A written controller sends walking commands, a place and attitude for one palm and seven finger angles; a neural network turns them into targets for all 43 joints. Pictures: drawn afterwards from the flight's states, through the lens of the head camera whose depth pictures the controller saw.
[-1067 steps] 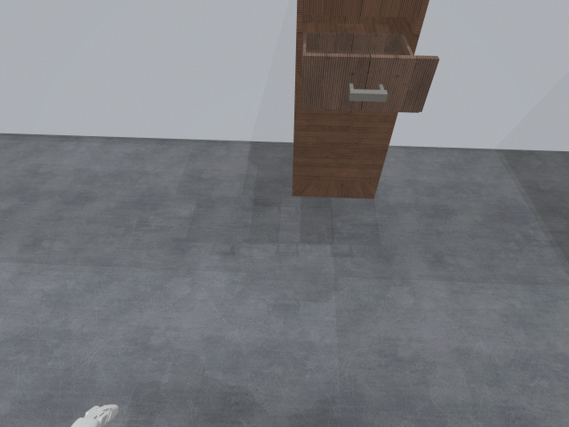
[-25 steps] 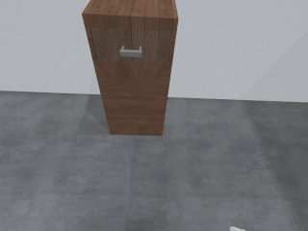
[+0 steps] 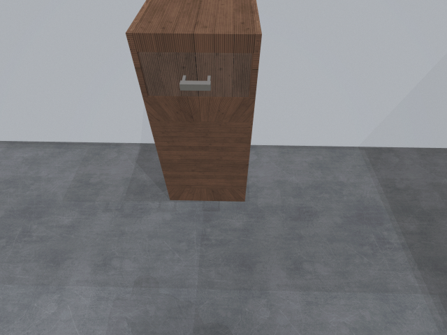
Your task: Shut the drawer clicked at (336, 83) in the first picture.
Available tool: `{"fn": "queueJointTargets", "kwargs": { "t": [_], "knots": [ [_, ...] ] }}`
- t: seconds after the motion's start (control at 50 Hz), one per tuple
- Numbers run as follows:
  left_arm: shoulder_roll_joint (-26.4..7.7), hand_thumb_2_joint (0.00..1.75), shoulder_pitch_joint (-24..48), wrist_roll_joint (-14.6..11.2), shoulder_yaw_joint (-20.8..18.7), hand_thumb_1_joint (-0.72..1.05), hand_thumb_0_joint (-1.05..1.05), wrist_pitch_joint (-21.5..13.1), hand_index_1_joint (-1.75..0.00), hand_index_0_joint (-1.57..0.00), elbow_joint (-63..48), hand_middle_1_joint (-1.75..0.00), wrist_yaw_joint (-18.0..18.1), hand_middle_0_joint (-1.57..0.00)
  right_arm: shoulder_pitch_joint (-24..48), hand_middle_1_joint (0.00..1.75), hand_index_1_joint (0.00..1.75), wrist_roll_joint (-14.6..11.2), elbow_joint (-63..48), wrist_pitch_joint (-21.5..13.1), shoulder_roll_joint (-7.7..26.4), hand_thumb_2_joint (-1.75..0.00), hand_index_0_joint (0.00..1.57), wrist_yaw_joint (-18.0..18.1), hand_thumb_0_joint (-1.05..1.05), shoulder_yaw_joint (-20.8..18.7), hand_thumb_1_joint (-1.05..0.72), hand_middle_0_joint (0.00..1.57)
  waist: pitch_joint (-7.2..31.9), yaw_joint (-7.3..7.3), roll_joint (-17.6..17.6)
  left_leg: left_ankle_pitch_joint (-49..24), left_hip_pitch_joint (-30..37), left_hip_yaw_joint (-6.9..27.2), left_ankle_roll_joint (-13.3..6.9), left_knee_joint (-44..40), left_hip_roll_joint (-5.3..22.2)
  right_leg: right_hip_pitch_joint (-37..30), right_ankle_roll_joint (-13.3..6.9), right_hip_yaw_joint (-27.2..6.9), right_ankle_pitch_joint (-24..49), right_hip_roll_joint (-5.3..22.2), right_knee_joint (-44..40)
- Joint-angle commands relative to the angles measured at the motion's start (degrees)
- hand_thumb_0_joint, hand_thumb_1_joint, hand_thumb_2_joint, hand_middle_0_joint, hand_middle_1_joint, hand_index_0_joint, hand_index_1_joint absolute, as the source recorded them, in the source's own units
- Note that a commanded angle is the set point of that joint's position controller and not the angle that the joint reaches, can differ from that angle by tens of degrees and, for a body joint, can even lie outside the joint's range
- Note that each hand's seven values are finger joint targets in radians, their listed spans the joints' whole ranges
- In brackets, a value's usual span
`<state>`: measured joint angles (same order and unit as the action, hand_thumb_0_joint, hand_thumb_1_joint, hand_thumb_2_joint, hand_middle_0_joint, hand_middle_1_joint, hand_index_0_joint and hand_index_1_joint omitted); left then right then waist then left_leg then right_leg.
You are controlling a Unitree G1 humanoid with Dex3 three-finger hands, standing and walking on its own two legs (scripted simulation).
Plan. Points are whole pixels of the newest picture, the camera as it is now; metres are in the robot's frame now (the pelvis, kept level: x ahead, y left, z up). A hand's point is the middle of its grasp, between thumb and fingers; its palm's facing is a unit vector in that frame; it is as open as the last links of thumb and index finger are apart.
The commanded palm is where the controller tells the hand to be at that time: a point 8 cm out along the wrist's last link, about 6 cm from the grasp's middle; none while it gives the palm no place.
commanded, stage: let the arm hang, fingers relaxed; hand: left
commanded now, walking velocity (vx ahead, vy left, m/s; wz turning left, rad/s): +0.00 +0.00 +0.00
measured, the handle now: (196, 81) +0.86 +0.14 -0.02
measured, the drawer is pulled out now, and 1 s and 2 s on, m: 0.00 0.00 0.00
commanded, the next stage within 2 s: look to check the result in 0.32 s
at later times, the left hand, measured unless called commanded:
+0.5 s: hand out of the picture +0.04 +0.16 -0.17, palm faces +0.01 -0.98 -0.20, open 7.4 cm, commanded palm none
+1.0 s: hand out of the picture +0.05 +0.16 -0.17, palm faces +0.02 -0.97 -0.22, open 7.4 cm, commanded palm none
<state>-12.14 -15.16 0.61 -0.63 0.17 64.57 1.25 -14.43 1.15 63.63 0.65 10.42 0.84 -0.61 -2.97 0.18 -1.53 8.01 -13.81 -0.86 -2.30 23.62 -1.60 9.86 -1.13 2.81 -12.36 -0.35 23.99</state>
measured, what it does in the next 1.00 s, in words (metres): stands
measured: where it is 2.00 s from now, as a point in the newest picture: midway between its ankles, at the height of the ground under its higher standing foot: outside the picture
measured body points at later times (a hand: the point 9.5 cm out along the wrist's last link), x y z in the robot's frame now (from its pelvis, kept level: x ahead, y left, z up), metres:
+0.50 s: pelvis +0.02 -0.01 +0.00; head +0.04 -0.02 +0.45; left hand +0.04 +0.22 -0.16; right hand +0.02 -0.24 -0.16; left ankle +0.05 +0.09 -0.74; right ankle +0.01 -0.11 -0.74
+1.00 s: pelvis +0.03 -0.02 +0.00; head +0.04 -0.03 +0.45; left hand +0.05 +0.22 -0.15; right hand +0.05 -0.26 -0.16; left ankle +0.05 +0.09 -0.74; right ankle +0.01 -0.11 -0.74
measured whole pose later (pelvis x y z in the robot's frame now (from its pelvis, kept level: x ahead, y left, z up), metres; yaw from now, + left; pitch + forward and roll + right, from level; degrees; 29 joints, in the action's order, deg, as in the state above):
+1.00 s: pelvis +0.03 -0.02 +0.00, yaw -1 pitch -2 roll +0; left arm -10.1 -13.0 0.4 -0.9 -0.8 65.5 1.6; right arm -12.1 1.1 65.6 -0.1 10.6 1.7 -0.6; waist -3.3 0.4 -0.7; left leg 9.9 -10.1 -0.7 -0.4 22.0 0.0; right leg 5.8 -2.6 2.6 -13.5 -2.0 21.1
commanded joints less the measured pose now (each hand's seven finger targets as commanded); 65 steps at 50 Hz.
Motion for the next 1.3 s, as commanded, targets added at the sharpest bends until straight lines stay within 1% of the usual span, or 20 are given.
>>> {"fn": "queueJointTargets", "kwargs": {
  "t": [0.0,0.04,0.18,0.22,0.26,0.3,0.34,0.4,0.46,0.52,0.62,0.68,0.76,0.88,0.94,1.02,1.12,1.14,1.18,1.28],
  "knots": [
    [-6.80,0.90,-1.75,-0.06,-1.01,0.90,0.00,-0.87,-0.30,-0.20,-1.32,-0.30,0.32,-0.20,-2.59,0.30,0.30,-0.11,-1.26,-0.91,7.08,-0.90,0.20,0.80,0.00,-1.37,-0.90,0.20,-1.01,0.03,1.61,6.07,1.09,8.33,-0.82,-6.30,6.73,3.98,-2.51,-6.80,-6.89,5.67,-6.84],
    [-6.69,0.90,-1.79,-0.05,-1.03,0.90,0.00,-0.99,-0.30,-0.20,-1.25,-0.30,0.41,-0.20,-2.18,0.30,0.30,-0.18,-1.14,-1.03,7.02,-0.90,0.20,0.84,0.00,-1.39,-0.90,0.20,-0.62,-0.18,0.71,4.29,1.43,8.18,-0.81,-5.91,6.80,3.42,-2.46,-6.72,-5.30,5.66,-6.56],
    [-5.51,0.90,-0.58,-0.11,-0.96,0.90,0.00,-1.07,-0.30,-0.20,-1.12,-0.30,0.51,-0.20,-2.19,0.30,0.30,-0.12,-0.42,-1.11,5.51,-0.90,0.20,0.96,0.00,-1.02,-0.90,0.20,-1.60,0.02,1.01,1.37,1.64,7.19,-0.36,-5.44,6.60,2.94,-2.18,-6.84,-3.37,5.89,-7.08],
    [-5.17,0.90,-0.63,-0.17,-1.01,0.90,0.00,-1.10,-0.30,-0.20,-1.00,-0.30,0.50,-0.20,-2.20,0.30,0.30,-0.11,-0.37,-1.16,5.51,-0.90,0.20,1.06,0.00,-1.06,-0.90,0.20,-0.86,0.13,0.27,0.81,2.59,6.98,-0.28,-5.22,6.59,2.90,-2.20,-7.00,-3.02,5.93,-7.13],
    [-5.11,0.90,-0.32,-0.14,-1.02,0.90,0.00,-1.16,-0.30,-0.20,-1.00,-0.30,0.56,-0.20,-2.08,0.30,0.30,-0.17,-0.24,-1.19,5.41,-0.90,0.20,1.09,0.00,-1.08,-0.90,0.20,-0.82,0.16,1.25,-0.24,2.57,6.86,-0.29,-4.92,6.74,2.48,-2.18,-6.74,-2.22,5.97,-7.16],
    [-4.83,0.90,-0.46,-0.20,-1.04,0.90,0.00,-1.22,-0.30,-0.20,-0.92,-0.30,0.57,-0.20,-2.03,0.30,0.30,-0.14,-0.11,-1.22,5.33,-0.90,0.20,1.15,0.00,-1.07,-0.90,0.20,-0.33,0.14,0.64,-0.97,3.16,6.52,-0.17,-4.63,6.66,2.13,-2.17,-6.86,-1.51,6.10,-7.29],
    [-5.12,0.90,-0.55,-0.16,-1.23,0.90,0.00,-1.42,-0.30,-0.20,-0.94,-0.30,0.64,-0.20,-2.21,0.30,0.30,-0.22,-0.25,-1.37,5.78,-0.90,0.20,1.27,0.00,-1.16,-0.90,0.20,1.17,0.16,0.84,-3.64,4.06,6.37,-0.24,-3.96,6.86,0.93,-2.13,-6.94,1.18,6.02,-6.94],
    [-4.61,0.90,-0.59,-0.26,-1.16,0.90,0.00,-1.37,-0.30,-0.20,-0.69,-0.30,0.69,-0.20,-2.16,0.30,0.30,-0.22,0.09,-1.44,5.36,-0.90,0.20,1.38,0.00,-0.99,-0.90,0.20,1.19,0.14,0.27,-4.72,4.51,6.28,-0.22,-4.05,7.05,0.44,-2.05,-6.51,2.60,6.12,-6.75],
    [-4.65,0.90,-0.64,-0.25,-1.17,0.90,0.00,-1.44,-0.30,-0.20,-0.57,-0.30,0.78,-0.20,-2.09,0.30,0.30,-0.30,0.16,-1.43,5.34,-0.90,0.20,1.48,0.00,-1.04,-0.90,0.20,1.32,0.21,1.35,-5.91,4.96,6.11,-0.22,-3.72,7.15,0.09,-2.03,-6.42,4.43,6.17,-6.68],
    [-4.48,0.90,-0.87,-0.29,-1.10,0.90,0.00,-1.31,-0.30,-0.20,-0.26,-0.30,0.77,-0.20,-2.04,0.30,0.30,-0.31,0.34,-1.27,5.30,-0.90,0.20,1.51,0.00,-1.00,-0.90,0.20,0.60,0.25,0.82,-4.12,5.09,6.05,-0.15,-4.11,7.15,0.64,-1.97,-6.63,2.39,6.10,-7.37],
    [-4.69,0.90,-0.88,-0.28,-1.10,0.90,0.00,-1.37,-0.30,-0.20,-0.18,-0.30,0.77,-0.20,-1.74,0.30,0.30,-0.29,0.38,-1.24,5.68,-0.90,0.20,1.52,0.00,-1.02,-0.90,0.20,0.03,0.27,0.96,-3.81,5.22,6.01,-0.14,-4.31,7.23,0.83,-2.03,-6.95,2.24,5.96,-7.68],
    [-4.92,0.90,-0.91,-0.25,-1.19,0.90,0.00,-1.54,-0.30,-0.20,-0.16,-0.30,0.81,-0.20,-1.64,0.30,0.30,-0.32,0.34,-1.32,5.94,-0.90,0.20,1.57,0.00,-1.08,-0.90,0.20,0.83,0.33,2.05,-5.24,5.83,5.87,-0.13,-3.91,7.29,0.17,-1.93,-6.92,4.41,6.02,-7.49],
    [-5.27,0.90,-0.94,-0.25,-1.27,0.90,0.00,-1.62,-0.30,-0.20,-0.32,-0.30,0.89,-0.20,-1.13,0.30,0.30,-0.34,0.36,-1.40,6.11,-0.90,0.20,1.57,0.00,-1.16,-0.90,0.20,1.15,0.27,1.32,-6.51,6.42,5.52,-0.09,-3.69,7.34,-0.32,-1.88,-6.73,6.60,6.34,-7.36],
    [-5.53,0.90,-0.54,-0.25,-1.21,0.90,0.00,-1.55,-0.30,-0.20,-0.32,-0.30,0.82,-0.20,-0.44,0.30,0.30,-0.30,0.45,-1.19,6.48,-0.90,0.20,1.49,0.00,-1.07,-0.90,0.20,-0.89,0.28,1.50,-4.35,5.87,5.58,0.13,-4.30,7.18,0.68,-1.81,-7.09,4.10,6.19,-8.35],
    [-5.93,0.90,-0.52,-0.22,-1.35,0.90,0.00,-1.65,-0.30,-0.20,-0.54,-0.30,0.81,-0.20,-0.40,0.30,0.30,-0.31,0.32,-1.25,6.85,-0.90,0.20,1.47,0.00,-1.15,-0.90,0.20,0.14,0.18,0.88,-4.77,6.10,5.55,0.13,-4.14,7.25,-0.02,-1.87,-7.26,4.39,6.21,-8.44],
    [-6.13,0.90,-0.14,-0.29,-1.38,0.90,0.00,-1.68,-0.30,-0.20,-0.59,-0.30,0.71,-0.20,-0.13,0.30,0.30,-0.26,0.32,-1.34,7.11,-0.90,0.20,1.48,0.00,-1.10,-0.90,0.20,0.39,0.20,1.32,-4.41,6.32,5.67,0.21,-4.46,7.31,-0.17,-1.89,-7.49,4.22,6.18,-8.58],
    [-6.49,0.90,0.31,-0.29,-1.46,0.90,0.00,-1.74,-0.30,-0.20,-0.71,-0.30,0.70,-0.20,0.19,0.30,0.30,-0.23,0.41,-1.41,7.50,-0.90,0.20,1.50,0.00,-1.12,-0.90,0.20,0.22,0.17,0.88,-5.01,6.27,5.49,0.24,-4.57,7.43,-0.53,-1.93,-7.53,5.33,6.30,-8.69],
    [-6.76,0.90,0.36,-0.23,-1.56,0.90,0.00,-1.78,-0.30,-0.20,-0.75,-0.30,0.72,-0.20,-0.02,0.30,0.30,-0.36,0.15,-1.39,7.67,-0.90,0.20,1.50,0.00,-1.20,-0.90,0.20,0.44,0.16,1.84,-5.25,6.34,5.62,0.25,-4.45,7.41,-0.63,-1.84,-7.36,5.59,6.23,-8.60],
    [-6.65,0.90,0.53,-0.29,-1.49,0.90,0.00,-1.75,-0.30,-0.20,-0.81,-0.30,0.69,-0.20,0.24,0.30,0.30,-0.25,0.40,-1.42,7.83,-0.90,0.20,1.51,0.00,-1.13,-0.90,0.20,0.53,0.16,0.91,-5.18,6.48,5.56,0.27,-4.53,7.46,-0.71,-1.94,-7.40,5.46,6.28,-8.61],
    [-7.06,0.90,0.75,-0.31,-1.47,0.90,0.00,-1.78,-0.30,-0.20,-0.81,-0.30,0.65,-0.20,0.33,0.30,0.30,-0.25,0.46,-1.34,8.16,-0.90,0.20,1.46,0.00,-1.16,-0.90,0.20,0.19,0.28,1.46,-4.45,6.57,5.42,0.35,-4.65,7.51,-0.26,-1.89,-7.70,4.73,6.27,-9.09]
  ]
}}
